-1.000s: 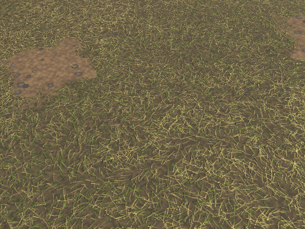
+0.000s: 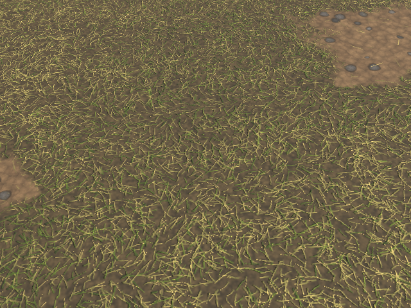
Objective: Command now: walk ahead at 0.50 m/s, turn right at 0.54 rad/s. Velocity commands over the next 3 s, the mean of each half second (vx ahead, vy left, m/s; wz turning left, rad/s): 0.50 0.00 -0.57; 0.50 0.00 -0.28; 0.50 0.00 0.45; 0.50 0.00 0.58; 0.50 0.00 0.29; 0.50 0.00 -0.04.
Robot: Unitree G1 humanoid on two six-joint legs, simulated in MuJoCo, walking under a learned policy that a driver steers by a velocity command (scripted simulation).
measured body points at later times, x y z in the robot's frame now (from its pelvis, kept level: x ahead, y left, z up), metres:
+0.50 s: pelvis +0.31 -0.02 +0.01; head +0.33 -0.04 +0.45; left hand +0.41 +0.26 -0.11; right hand +0.47 -0.32 -0.07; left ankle +0.50 +0.06 -0.71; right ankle +0.17 -0.10 -0.73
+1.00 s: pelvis +0.56 -0.12 +0.01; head +0.59 -0.14 +0.45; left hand +0.88 -0.04 -0.06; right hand +0.40 -0.36 -0.12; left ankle +0.50 +0.06 -0.73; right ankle +0.62 -0.29 -0.72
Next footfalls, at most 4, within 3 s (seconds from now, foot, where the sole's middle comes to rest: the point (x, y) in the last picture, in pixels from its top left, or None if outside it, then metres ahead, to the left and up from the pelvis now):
0.06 right None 0.21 -0.10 -0.76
0.54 left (197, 289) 0.54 0.04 -0.76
1.02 right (298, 249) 0.65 -0.31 -0.76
1.52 left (232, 172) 0.99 -0.11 -0.76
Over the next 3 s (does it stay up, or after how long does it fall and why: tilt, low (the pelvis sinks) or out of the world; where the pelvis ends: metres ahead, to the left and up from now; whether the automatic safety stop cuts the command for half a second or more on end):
stays up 1.62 -0.06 -0.01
